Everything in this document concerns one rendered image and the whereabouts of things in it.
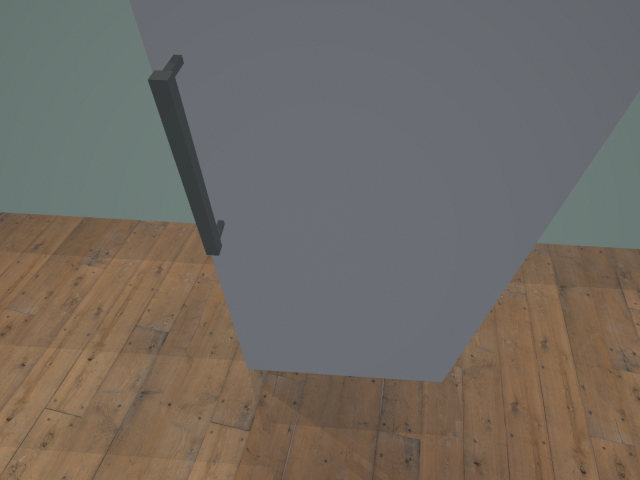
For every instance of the handle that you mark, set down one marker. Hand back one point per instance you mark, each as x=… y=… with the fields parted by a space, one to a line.
x=169 y=104

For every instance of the fridge door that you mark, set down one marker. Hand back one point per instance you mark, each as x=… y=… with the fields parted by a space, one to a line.
x=384 y=167

